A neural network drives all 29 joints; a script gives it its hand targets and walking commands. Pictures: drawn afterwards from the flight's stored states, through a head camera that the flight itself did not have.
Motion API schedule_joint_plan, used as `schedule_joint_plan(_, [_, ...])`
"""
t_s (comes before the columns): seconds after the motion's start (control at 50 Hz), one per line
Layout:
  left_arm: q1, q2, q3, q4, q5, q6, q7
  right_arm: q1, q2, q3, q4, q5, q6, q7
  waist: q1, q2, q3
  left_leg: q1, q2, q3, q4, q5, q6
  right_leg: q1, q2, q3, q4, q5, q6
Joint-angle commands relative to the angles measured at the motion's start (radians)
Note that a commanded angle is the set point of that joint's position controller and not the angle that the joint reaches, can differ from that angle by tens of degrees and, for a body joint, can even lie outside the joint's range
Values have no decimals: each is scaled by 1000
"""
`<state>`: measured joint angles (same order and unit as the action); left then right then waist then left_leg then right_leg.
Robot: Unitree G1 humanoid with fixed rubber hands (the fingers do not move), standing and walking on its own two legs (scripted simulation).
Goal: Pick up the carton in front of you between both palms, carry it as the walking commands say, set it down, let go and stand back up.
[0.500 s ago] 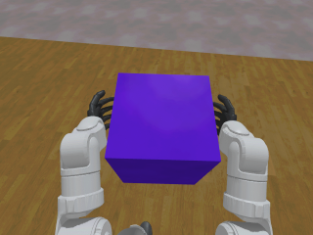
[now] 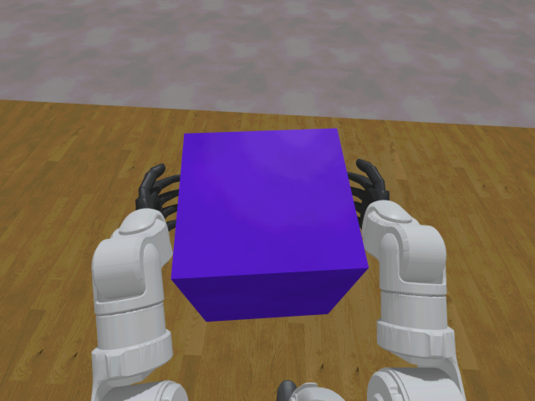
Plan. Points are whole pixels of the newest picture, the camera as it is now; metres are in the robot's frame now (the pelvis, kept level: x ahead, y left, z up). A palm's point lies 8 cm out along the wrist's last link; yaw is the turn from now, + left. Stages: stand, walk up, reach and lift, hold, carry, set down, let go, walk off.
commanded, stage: carry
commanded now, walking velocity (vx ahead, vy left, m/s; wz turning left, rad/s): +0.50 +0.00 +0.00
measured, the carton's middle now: (264, 234) +0.35 -0.01 +0.05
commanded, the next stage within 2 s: none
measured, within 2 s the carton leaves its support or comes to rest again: neither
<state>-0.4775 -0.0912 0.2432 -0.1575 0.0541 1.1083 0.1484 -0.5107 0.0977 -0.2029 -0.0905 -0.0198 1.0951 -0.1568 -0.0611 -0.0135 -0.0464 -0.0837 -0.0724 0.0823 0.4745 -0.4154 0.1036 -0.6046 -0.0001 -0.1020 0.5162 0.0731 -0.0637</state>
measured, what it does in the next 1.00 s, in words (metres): goes down: right foot, then left foot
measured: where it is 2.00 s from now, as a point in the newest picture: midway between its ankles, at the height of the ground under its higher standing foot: (253, 189)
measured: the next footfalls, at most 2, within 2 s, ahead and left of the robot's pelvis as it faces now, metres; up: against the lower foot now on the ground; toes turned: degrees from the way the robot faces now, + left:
right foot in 0.04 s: +0.21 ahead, -0.07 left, -0.03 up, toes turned -4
left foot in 0.56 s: +0.53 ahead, +0.06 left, -0.05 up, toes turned +3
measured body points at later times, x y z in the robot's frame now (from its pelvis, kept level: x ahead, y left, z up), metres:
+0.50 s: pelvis +0.31 -0.01 -0.02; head +0.34 -0.02 +0.43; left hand +0.66 +0.15 +0.09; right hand +0.66 -0.15 +0.08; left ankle +0.45 +0.10 -0.73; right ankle +0.17 -0.06 -0.74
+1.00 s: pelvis +0.61 +0.00 -0.04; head +0.64 +0.01 +0.41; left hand +0.97 +0.14 +0.07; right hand +0.96 -0.16 +0.07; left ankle +0.49 +0.06 -0.77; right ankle +0.76 -0.12 -0.74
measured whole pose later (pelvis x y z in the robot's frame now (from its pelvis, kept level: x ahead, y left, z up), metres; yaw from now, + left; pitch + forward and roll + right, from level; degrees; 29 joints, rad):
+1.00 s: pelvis +0.61 +0.00 -0.04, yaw +0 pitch +6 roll +0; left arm -0.47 -0.09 0.24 -0.14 0.05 1.10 0.15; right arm -0.51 0.09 -0.20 -0.07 -0.02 1.08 -0.16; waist -0.06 -0.01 -0.05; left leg -0.14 -0.06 0.09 0.47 -0.36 0.10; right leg -0.66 -0.03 -0.06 0.63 0.01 -0.04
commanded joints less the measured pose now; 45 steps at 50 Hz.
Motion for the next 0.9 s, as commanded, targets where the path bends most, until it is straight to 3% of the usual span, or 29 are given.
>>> schedule_joint_plan(0.0, [-527,-751,-652,41,-230,17,-96,-540,783,648,-36,265,16,121,54,146,-368,165,181,-31,218,1009,-5,307,66,-74,-127,82,-29])
schedule_joint_plan(0.02, [-518,-747,-635,56,-219,18,-97,-552,781,643,-24,258,20,118,104,94,-408,46,158,7,396,847,-27,488,18,-36,-129,101,-30])
schedule_joint_plan(0.04, [-493,-730,-606,79,-208,20,-99,-572,777,635,-12,253,25,114,117,-18,-462,-170,118,24,580,443,-37,707,-147,144,24,362,-28])
schedule_joint_plan(0.06, [-534,-704,-594,103,-199,20,-92,-549,797,632,17,257,32,111,116,-277,-553,-526,-25,-45,900,-159,-93,1001,-390,564,49,411,-240])
schedule_joint_plan(0.08, [-490,-744,-607,131,-220,19,-93,-544,782,620,2,240,31,105,146,-221,-574,-658,-4,-108,1026,-160,-68,989,-405,680,-39,62,-308])
schedule_joint_plan(0.1, [-528,-800,-625,105,-249,10,-102,-592,811,613,-15,232,25,100,149,-165,-504,-712,38,-125,1002,-105,-47,903,-341,622,-83,-58,-269])
schedule_joint_plan(0.12, [-595,-852,-658,74,-287,2,-115,-620,844,607,-18,223,17,97,131,-66,-444,-692,62,-125,925,-45,-41,782,-304,535,-104,-54,-224])
schedule_joint_plan(0.16, [-714,-943,-725,35,-357,-23,-136,-634,882,598,-14,201,-5,97,99,-5,-396,-608,99,-118,797,21,-47,610,-276,443,-143,-74,-183])
schedule_joint_plan(0.2, [-748,-975,-754,15,-390,-48,-147,-612,902,610,-13,193,-26,98,94,-29,-394,-581,110,-94,708,41,-58,559,-257,388,-161,-68,-177])
schedule_joint_plan(0.26, [-694,-956,-759,19,-389,-64,-148,-560,888,628,-15,179,-47,93,109,-57,-402,-658,122,-67,573,105,-71,645,-247,323,-127,158,-174])
schedule_joint_plan(0.32, [-641,-916,-755,10,-377,-68,-143,-543,861,648,-51,183,-53,87,128,-75,-398,-698,117,-38,447,240,-71,723,-210,251,-92,331,-135])
schedule_joint_plan(0.4, [-605,-854,-740,-7,-362,-54,-130,-558,812,665,-106,204,-37,83,154,-85,-352,-668,75,21,242,384,-56,772,-150,181,-63,427,-108])
schedule_joint_plan(0.46, [-559,-805,-714,21,-336,-32,-120,-532,761,651,-98,201,-7,82,174,-100,-313,-592,36,63,59,481,-37,798,-124,138,-26,428,-95])
schedule_joint_plan(0.5, [-541,-787,-697,42,-322,-17,-114,-514,731,626,-78,194,11,82,128,-122,-331,-384,11,80,-38,520,-9,737,-126,104,61,523,-59])
schedule_joint_plan(0.52, [-546,-783,-692,50,-317,-10,-113,-501,719,609,-59,186,16,82,74,-109,-369,-217,7,94,-86,555,-5,681,-116,62,178,524,-32])
schedule_joint_plan(0.54, [-568,-774,-690,58,-311,-5,-110,-484,706,591,-45,174,20,81,26,-60,-418,-20,67,50,-74,585,-2,560,-91,26,349,351,-6])
schedule_joint_plan(0.56, [-579,-769,-680,65,-305,2,-107,-457,683,570,-32,168,26,80,25,58,-471,200,252,-155,68,879,-1,339,-53,10,523,-111,18])
schedule_joint_plan(0.58, [-564,-782,-671,96,-299,12,-102,-493,656,546,-1,154,27,71,-5,318,-578,492,482,-585,75,867,236,-26,107,63,866,-641,73])
schedule_joint_plan(0.6, [-570,-774,-665,81,-295,13,-95,-456,698,561,17,176,29,73,-9,255,-573,463,460,-653,1,595,257,-140,67,138,953,-646,40])
schedule_joint_plan(0.62, [-606,-803,-657,68,-292,13,-92,-505,748,584,-16,205,23,82,-15,188,-503,374,401,-584,-28,503,228,-184,33,146,926,-601,16])
schedule_joint_plan(0.64, [-634,-834,-646,59,-284,7,-92,-573,801,616,-45,240,18,96,4,71,-444,268,375,-509,-51,494,185,-168,-4,144,850,-532,12])
schedule_joint_plan(0.66, [-641,-855,-638,58,-273,0,-93,-643,855,651,-70,278,9,110,17,53,-408,174,363,-456,-75,506,166,-137,-24,139,770,-496,14])
schedule_joint_plan(0.68, [-647,-873,-640,53,-265,-7,-95,-692,893,675,-85,308,-1,121,28,48,-399,104,345,-415,-98,472,146,-85,-35,132,715,-474,18])
schedule_joint_plan(0.72, [-631,-893,-650,57,-249,-23,-99,-720,925,703,-97,338,-18,135,36,72,-403,64,325,-356,-109,488,141,-57,-41,109,628,-454,29])
schedule_joint_plan(0.78, [-590,-882,-665,50,-228,-38,-96,-677,913,711,-92,341,-31,139,14,101,-410,139,316,-292,-87,668,145,-124,-43,78,495,-384,41])
schedule_joint_plan(0.88, [-586,-827,-687,0,-239,-33,-89,-621,852,696,-102,329,-26,130,-15,118,-377,220,252,-185,-49,854,95,-157,-26,33,273,-156,35])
